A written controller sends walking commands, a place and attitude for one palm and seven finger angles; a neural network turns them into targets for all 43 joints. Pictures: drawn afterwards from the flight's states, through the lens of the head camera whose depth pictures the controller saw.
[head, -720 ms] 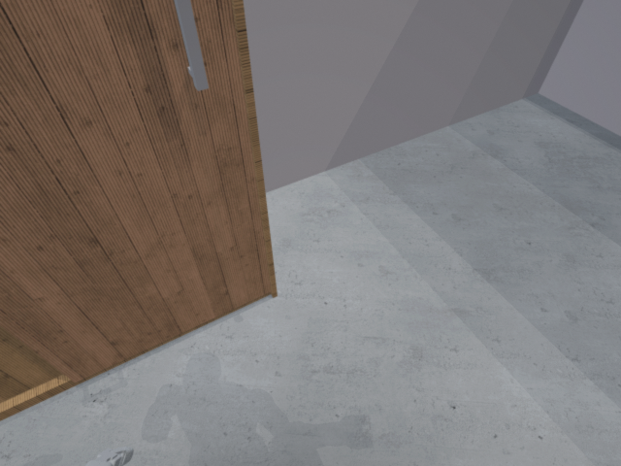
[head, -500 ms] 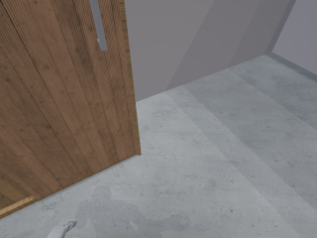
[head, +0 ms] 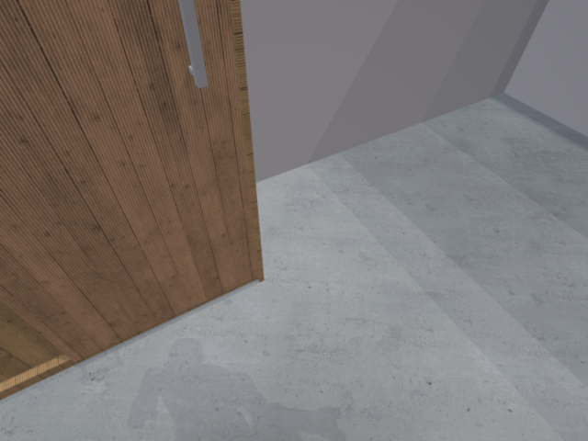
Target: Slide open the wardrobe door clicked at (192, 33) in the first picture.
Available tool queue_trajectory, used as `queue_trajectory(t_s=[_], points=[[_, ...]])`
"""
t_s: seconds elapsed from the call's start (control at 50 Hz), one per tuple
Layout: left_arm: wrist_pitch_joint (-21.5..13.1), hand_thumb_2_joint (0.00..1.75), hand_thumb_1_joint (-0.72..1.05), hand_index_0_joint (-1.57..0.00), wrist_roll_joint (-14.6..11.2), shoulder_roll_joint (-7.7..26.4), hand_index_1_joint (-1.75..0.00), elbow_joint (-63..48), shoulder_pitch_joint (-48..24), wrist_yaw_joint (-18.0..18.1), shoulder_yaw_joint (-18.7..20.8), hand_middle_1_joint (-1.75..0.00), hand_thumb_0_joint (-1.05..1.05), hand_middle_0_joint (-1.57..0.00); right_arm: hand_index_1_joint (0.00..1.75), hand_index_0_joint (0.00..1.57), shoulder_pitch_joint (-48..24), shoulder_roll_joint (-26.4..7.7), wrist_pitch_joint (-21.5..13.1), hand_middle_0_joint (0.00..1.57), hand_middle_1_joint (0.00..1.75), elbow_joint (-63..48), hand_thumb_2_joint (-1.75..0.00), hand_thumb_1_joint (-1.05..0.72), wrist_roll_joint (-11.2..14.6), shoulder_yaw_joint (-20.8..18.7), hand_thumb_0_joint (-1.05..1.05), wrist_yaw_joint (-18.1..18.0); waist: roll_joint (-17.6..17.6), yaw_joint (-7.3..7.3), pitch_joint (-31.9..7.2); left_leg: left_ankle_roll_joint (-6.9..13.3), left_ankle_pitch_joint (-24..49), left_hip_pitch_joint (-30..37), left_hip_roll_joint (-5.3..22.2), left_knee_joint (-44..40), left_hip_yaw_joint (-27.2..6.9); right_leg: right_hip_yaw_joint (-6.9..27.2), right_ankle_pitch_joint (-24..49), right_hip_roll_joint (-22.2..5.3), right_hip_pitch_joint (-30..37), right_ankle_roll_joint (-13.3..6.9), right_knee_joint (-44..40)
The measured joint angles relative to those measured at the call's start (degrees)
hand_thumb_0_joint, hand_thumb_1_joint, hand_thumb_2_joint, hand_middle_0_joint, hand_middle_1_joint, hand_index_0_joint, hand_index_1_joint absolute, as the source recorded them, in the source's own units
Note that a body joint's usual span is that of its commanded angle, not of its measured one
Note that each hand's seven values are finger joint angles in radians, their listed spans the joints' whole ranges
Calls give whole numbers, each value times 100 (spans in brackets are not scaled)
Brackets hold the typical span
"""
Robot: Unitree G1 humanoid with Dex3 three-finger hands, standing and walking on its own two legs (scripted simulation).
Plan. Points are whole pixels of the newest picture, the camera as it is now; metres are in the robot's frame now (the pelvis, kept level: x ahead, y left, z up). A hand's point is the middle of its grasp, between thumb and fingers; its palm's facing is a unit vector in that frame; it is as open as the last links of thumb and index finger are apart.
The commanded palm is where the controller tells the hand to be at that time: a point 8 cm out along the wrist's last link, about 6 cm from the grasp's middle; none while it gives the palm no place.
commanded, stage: stand and wait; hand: right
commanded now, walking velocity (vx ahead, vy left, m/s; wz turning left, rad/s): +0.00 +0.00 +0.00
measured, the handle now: (186, 18) +0.73 +0.25 +0.24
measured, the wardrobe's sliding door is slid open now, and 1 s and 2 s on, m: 0.00 0.00 0.00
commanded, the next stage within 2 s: look at it before walking up in 0.16 s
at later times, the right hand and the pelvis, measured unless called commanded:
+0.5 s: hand out of the picture +0.08 -0.24 -0.15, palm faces -0.03 +0.95 -0.33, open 7.4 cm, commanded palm none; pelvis -0.01 +0.00 +0.00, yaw +0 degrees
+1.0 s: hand out of the picture +0.07 -0.23 -0.16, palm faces -0.05 +0.95 -0.32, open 7.4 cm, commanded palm none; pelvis +0.00 +0.01 +0.00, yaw +3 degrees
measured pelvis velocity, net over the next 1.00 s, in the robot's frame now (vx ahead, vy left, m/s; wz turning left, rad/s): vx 0.00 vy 0.01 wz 0.05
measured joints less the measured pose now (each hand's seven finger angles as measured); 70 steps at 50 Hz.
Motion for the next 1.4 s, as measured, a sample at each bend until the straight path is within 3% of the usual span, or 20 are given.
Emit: queue_trajectory(t_s=[0.82,0.92,1.16,1.24,1.28,1.3,1.32,1.36,1.4], points=[[-37,90,90,-20,-7,-44,-30,63,-52,2,-23,-30,1,-20,30,20,-54,43,-36,21,30,67,-90,-90,-9,-1,1,13,-11,-13,17,45,120,25,-44,-188,29,29,129,-46,24,53,-196],[-21,90,90,-20,1,-61,-30,13,-88,37,-3,-30,1,-20,30,20,-30,61,13,21,30,10,-90,-90,-10,-31,1,-4,-16,-67,20,52,100,-38,-80,-114,-47,-49,76,-82,-1,65,-125],[153,90,91,-20,17,-599,-30,-670,131,124,145,-30,1,-20,30,20,323,501,350,20,30,-596,-90,-90,-50,-171,1,51,93,-54,131,47,-279,-974,-343,1125,-635,-663,-536,-313,-628,65,1015],[142,90,90,-20,43,-716,-30,-732,230,119,192,-30,1,-20,30,20,315,630,416,20,30,-767,-90,-90,-55,-266,1,105,102,-100,271,-17,-1077,-1418,-209,2411,-200,-946,-658,-421,-627,63,1227],[162,90,90,-20,71,-706,-30,-744,275,113,221,-30,1,-20,30,20,346,718,391,20,30,-858,-90,-90,-54,-305,1,133,-27,-125,315,-26,-1117,-1301,-114,2322,87,-1032,-746,-571,-635,131,1386],[180,90,90,-20,70,-687,-30,-760,310,101,234,-30,1,-20,30,20,401,741,340,20,30,-927,-90,-90,-59,-310,1,148,-93,-137,296,-17,-776,-1135,-82,1912,190,-1055,-846,-667,-717,184,1587],[209,90,90,-20,59,-687,-30,-774,321,91,251,-30,1,-21,30,20,452,737,255,20,30,-980,-90,-90,-80,-317,1,140,-109,-145,265,112,-712,-1103,-117,1728,202,-1002,-1069,-714,-925,230,2037],[297,90,90,-20,34,-653,-30,-773,271,105,293,-30,1,-20,30,20,463,788,172,20,30,-997,-90,-90,-69,-298,1,78,-210,-117,315,328,-735,-1163,-240,1774,234,-518,-1523,-609,-1386,284,3091],[338,90,91,-20,30,-631,-30,-770,196,111,321,-30,1,-20,30,20,498,834,170,20,30,-997,-90,-90,-61,-290,1,34,-234,-122,344,411,-596,-1102,-325,1529,178,-227,-1412,-473,-1731,317,3799]])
